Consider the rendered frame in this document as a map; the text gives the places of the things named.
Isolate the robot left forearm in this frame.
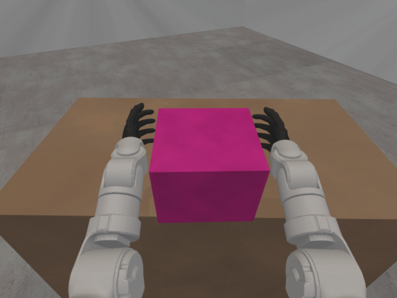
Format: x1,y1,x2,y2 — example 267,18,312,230
68,137,148,293

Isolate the pedestal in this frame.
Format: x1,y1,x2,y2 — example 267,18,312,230
0,97,397,298

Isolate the robot right forearm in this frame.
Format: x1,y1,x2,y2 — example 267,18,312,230
270,140,367,295

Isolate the robot right upper arm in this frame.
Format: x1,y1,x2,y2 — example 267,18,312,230
285,248,366,298

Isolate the carton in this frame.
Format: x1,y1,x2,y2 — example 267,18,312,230
149,108,270,223

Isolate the robot left hand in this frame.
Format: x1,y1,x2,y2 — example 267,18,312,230
122,103,155,145

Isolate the robot left upper arm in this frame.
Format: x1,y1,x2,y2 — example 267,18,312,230
69,247,145,298

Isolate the robot right hand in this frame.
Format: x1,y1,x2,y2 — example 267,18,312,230
252,107,290,152

